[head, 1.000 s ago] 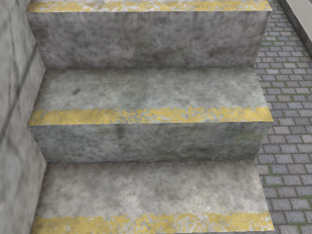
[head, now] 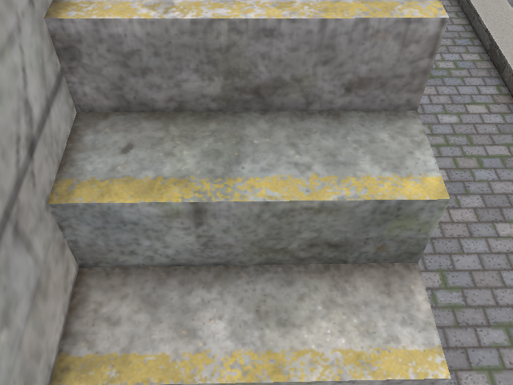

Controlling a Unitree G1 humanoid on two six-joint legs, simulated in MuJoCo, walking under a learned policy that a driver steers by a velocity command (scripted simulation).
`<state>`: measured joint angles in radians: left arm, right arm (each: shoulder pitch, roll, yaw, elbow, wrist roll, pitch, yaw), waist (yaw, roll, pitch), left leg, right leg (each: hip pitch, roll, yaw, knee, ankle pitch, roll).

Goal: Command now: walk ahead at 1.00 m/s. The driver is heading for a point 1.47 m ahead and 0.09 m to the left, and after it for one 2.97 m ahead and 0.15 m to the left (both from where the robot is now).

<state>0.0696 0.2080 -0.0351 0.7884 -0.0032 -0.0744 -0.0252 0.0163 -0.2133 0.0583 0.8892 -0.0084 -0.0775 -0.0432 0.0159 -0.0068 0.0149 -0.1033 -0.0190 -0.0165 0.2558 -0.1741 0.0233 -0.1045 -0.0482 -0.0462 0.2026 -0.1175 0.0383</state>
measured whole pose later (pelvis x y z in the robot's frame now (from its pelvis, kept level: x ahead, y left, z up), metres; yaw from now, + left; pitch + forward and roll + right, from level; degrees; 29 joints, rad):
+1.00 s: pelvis +0.00 +0.00 +0.00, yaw +0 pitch +1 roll +0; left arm 0.06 0.21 -0.04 0.79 0.00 -0.08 -0.03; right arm 0.01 -0.21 0.06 0.90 -0.01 -0.08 -0.04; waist 0.02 -0.01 0.01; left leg -0.11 -0.02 -0.02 0.25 -0.17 0.02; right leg -0.11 -0.05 -0.05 0.20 -0.12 0.04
